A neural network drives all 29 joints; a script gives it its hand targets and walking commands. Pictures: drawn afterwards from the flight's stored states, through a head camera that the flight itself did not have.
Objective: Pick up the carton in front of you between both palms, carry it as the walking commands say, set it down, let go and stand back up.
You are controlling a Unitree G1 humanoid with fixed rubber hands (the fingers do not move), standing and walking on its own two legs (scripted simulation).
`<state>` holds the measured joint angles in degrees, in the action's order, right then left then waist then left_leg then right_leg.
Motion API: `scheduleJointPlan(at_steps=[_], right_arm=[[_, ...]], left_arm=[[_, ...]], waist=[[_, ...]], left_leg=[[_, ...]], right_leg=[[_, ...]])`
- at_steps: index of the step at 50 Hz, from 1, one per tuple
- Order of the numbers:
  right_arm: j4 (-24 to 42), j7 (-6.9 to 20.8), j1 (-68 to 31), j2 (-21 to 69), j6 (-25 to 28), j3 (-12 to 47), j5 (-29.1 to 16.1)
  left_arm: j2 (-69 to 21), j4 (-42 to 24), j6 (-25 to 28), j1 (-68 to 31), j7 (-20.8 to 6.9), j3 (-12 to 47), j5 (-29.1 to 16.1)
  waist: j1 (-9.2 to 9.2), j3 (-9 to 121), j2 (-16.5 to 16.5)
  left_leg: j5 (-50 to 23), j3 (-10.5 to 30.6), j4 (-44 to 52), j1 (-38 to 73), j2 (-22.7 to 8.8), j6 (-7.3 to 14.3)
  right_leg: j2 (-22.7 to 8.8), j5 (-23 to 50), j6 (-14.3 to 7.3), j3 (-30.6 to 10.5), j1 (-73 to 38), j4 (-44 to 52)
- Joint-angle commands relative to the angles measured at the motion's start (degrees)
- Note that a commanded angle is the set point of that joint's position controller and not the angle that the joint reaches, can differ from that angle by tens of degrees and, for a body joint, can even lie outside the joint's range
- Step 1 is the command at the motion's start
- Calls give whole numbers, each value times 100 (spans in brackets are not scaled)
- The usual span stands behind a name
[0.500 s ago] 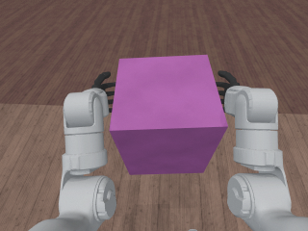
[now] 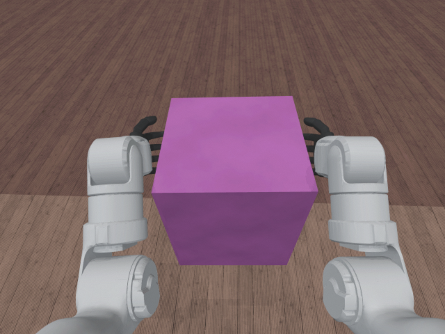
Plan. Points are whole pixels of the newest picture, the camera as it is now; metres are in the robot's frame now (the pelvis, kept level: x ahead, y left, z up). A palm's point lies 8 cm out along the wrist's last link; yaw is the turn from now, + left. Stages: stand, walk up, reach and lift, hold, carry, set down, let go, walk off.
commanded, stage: carry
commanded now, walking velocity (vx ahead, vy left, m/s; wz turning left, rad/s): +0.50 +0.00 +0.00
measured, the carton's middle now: (232, 186) +0.37 -0.01 +0.08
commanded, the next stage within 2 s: none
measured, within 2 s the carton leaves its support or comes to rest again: neither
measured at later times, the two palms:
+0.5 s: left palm (151, 61) +0.63 +0.14 +0.19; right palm (284, 48) +0.67 -0.15 +0.19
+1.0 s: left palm out of the picture +0.95 +0.13 +0.23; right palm out of the picture +0.92 -0.17 +0.23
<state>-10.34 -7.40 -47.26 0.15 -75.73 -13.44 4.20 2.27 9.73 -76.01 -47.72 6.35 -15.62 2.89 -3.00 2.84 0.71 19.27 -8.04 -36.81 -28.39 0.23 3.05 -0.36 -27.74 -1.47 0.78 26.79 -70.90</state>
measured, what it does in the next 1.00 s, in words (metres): climbs: right foot, then left foot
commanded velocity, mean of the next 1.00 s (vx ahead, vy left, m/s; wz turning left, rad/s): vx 0.50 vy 0.00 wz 0.00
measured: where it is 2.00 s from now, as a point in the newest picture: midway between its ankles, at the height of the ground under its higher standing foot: (218, 155)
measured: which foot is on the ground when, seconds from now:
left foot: down 0.00-0.32, up 0.34-0.68, down 0.70-1.00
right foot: up 0.00-0.28, down 0.30-0.70, up 0.72-1.00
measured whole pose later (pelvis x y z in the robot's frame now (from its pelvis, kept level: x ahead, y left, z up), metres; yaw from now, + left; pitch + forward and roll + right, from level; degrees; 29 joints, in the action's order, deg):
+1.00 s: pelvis +0.56 +0.01 +0.07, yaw +0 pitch +5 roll -1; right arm -4.3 -9.3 -46.5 -0.3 -75.6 -13.8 1.7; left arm 0.0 2.7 -76.7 -47.3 6.8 -16.2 5.3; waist -5.1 0.6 0.2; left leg 22.7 -6.7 -27.0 -15.6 -0.1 2.3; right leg -2.7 -20.5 -1.5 2.9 43.4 -59.3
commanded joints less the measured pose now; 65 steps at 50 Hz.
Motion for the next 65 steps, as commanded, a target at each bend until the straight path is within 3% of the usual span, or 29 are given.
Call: scheduleJointPlan(at_steps=[1,6,11,14,15,16,17,20,22,25,31,34,35,36,37,38,40,41,43,49,53,55,56,57,58,59,61,63,65], right_arm=[[1410,1338,-5155,6359,185,3367,-2985],[1829,1312,-5153,6240,110,3461,-3174],[1185,1372,-4590,5955,-6,3384,-2928],[691,1408,-4382,5942,-15,3269,-2781],[540,1427,-4333,5934,-11,3214,-2729],[410,1459,-4370,6061,-18,3143,-2681],[423,1471,-4542,6046,9,3096,-2651],[596,1323,-4558,6196,110,2986,-2495],[801,1170,-4443,6110,136,2923,-2353],[1089,974,-4284,5862,140,2940,-2135],[873,935,-3946,5469,10,3045,-1937],[451,1083,-3868,5571,-27,3041,-2014],[219,1135,-3719,5581,-16,2986,-2084],[86,1184,-3616,5614,8,2924,-2143],[34,1215,-3759,5647,89,2919,-2112],[229,1266,-3953,5853,99,2936,-2261],[790,1353,-4608,6260,152,3177,-2682],[1072,1375,-4892,6428,183,3314,-2891],[1435,1389,-5203,6588,220,3422,-3140],[1621,1377,-4978,6243,115,3444,-3180],[1091,1386,-4580,5977,12,3357,-2948],[787,1394,-4467,5908,-15,3260,-2840],[589,1404,-4339,5910,-27,3203,-2782],[509,1433,-4414,5943,-38,3136,-2724],[418,1455,-4513,6064,-38,3072,-2672],[373,1439,-4633,6100,0,3064,-2635],[506,1341,-4621,6197,60,2951,-2527],[698,1203,-4539,6149,86,2866,-2405],[890,1062,-4412,6013,99,2850,-2241]], left_arm=[[-6330,-655,110,-4303,-1140,3140,-2208],[-5944,-1037,92,-3997,-854,3168,-1873],[-5693,-666,-16,-3676,-886,3255,-1750],[-5817,-178,-16,-3557,-1019,3214,-1822],[-5859,11,7,-3399,-1064,3146,-1855],[-5778,104,67,-3401,-1094,3060,-1808],[-5937,46,105,-3587,-1130,3106,-1938],[-6561,-907,176,-4559,-1230,3513,-2560],[-6747,-1336,201,-4974,-1262,3689,-2891],[-6672,-1572,172,-4987,-1288,3721,-3047],[-6230,-1088,36,-4320,-1291,3616,-2760],[-6186,-619,10,-4195,-1317,3544,-2616],[-6213,-456,7,-4130,-1328,3503,-2580],[-6199,-330,11,-4119,-1341,3425,-2546],[-6301,-288,18,-4171,-1363,3344,-2468],[-6318,-264,50,-4331,-1348,3325,-2412],[-6390,-403,103,-4315,-1269,3235,-2323],[-6430,-489,127,-4257,-1211,3192,-2281],[-6395,-641,155,-4147,-1085,3114,-2139],[-5937,-1033,115,-3987,-844,3244,-1880],[-5754,-666,0,-3771,-910,3297,-1856],[-5809,-331,-20,-3671,-991,3256,-1900],[-5825,-139,-10,-3601,-1031,3191,-1931],[-5808,-24,24,-3505,-1068,3111,-1919],[-5853,-9,80,-3704,-1101,3083,-1953],[-6037,-217,77,-3873,-1142,3173,-2107],[-6472,-809,130,-4512,-1220,3417,-2511],[-6704,-1272,158,-5021,-1258,3595,-2853],[-6740,-1495,151,-5135,-1284,3645,-3020]], waist=[[-58,2778,-310],[-96,2705,-669],[-117,2298,-899],[371,2635,-731],[695,3126,-371],[794,3592,1154],[861,3221,1633],[785,2718,24],[623,2766,309],[644,2744,528],[703,2300,802],[250,2422,698],[20,2930,308],[-213,3385,-540],[-216,3358,-2021],[-182,3019,-1572],[-203,2764,-425],[-114,2717,-314],[-28,2807,-528],[-137,2498,-750],[-102,2207,-908],[282,2467,-839],[543,2950,-597],[821,3521,378],[847,3410,1732],[806,3100,1302],[824,2814,99],[657,2813,299],[625,2851,497]], left_leg=[[-1697,2810,1260,3848,-1671,946],[-1345,2073,1585,3649,-1578,1061],[-2188,1097,1576,3014,-1315,731],[-3731,268,100,2262,-1028,280],[-2993,148,-946,1323,-899,-2],[-1193,161,-2562,-272,-211,-318],[1071,579,-3623,-1656,373,-310],[685,1022,-4300,-2171,-294,-44],[437,964,-3850,-1916,-348,-42],[332,716,-3250,-2027,-346,-126],[-320,100,-697,-856,-148,-142],[-554,-668,481,1057,432,52],[-518,-381,540,2591,278,188],[846,1881,1021,3877,-1095,545],[269,4454,1636,4709,-2010,1299],[-421,4557,1631,4726,-2117,1409],[-1982,3423,1153,4204,-1853,1217],[-1986,3021,1176,3940,-1736,1044],[-1475,2588,1338,3747,-1598,864],[-1508,1692,1667,3412,-1483,989],[-2484,982,1478,3001,-1282,638],[-3888,367,375,2596,-1080,324],[-3805,115,-593,1881,-940,61],[-2172,117,-2103,508,-513,-230],[924,412,-3271,-1246,412,-327],[1147,952,-4210,-1938,143,-167],[685,1049,-4171,-2031,-205,-39],[438,1040,-3573,-1731,-316,-57],[410,850,-3116,-1628,-265,-96]], right_leg=[[-225,365,-82,-284,2143,-474],[-284,487,-4,85,2101,791],[38,1049,-36,776,819,2878],[526,1431,-266,1357,-1552,4001],[-64,1071,-484,475,-3117,3978],[-1684,357,-1256,-2648,-4172,4592],[-1983,1303,-1717,-4011,-4482,5157],[-1674,2605,-1359,-2451,-3711,4495],[-1479,2186,-1086,-1889,-3385,4650],[-1464,2013,-1209,-1553,-3363,4849],[-1200,2814,-956,-458,-2826,4900],[-1029,4246,-587,240,-2278,3804],[-803,4270,-304,587,-1671,2799],[-506,2490,20,633,-472,1448],[440,-115,173,339,1330,284],[233,-292,44,-131,2083,-611],[-78,53,-65,-235,2328,-949],[-183,260,-85,-283,2242,-693],[-212,457,-72,-180,2027,-311],[-336,855,8,219,1855,1527],[130,1148,-75,918,673,3068],[538,1477,-218,1417,-942,3925],[323,1378,-379,1058,-2486,3923],[-1097,54,-917,-1444,-3805,4363],[-1923,1103,-1595,-3778,-4525,4996],[-1961,1769,-1681,-3645,-4559,4783],[-1681,2859,-1371,-2540,-3862,4435],[-1476,2580,-1081,-1931,-3434,4587],[-1447,2503,-1121,-1666,-3349,4717]])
